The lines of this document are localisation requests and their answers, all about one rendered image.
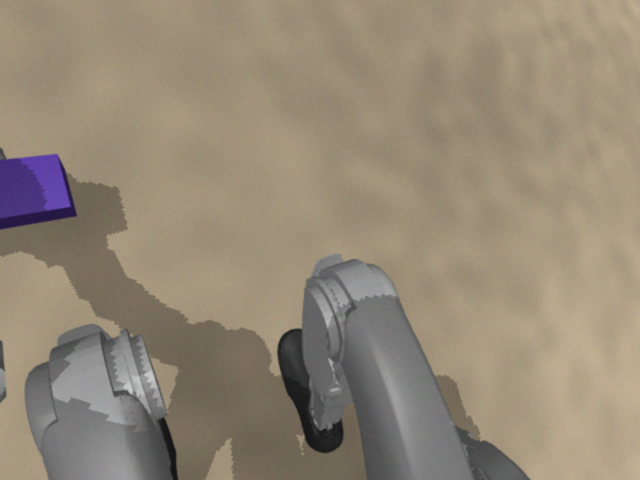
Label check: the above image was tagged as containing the right robot foot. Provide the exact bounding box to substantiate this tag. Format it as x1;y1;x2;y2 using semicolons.
278;329;343;453

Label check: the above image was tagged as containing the carton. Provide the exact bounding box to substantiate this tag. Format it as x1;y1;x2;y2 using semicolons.
0;154;77;229

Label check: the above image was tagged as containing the right robot hand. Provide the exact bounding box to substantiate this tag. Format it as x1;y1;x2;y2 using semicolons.
456;426;530;480

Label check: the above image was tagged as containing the left robot foot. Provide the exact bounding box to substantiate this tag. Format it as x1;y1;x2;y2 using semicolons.
158;417;178;480

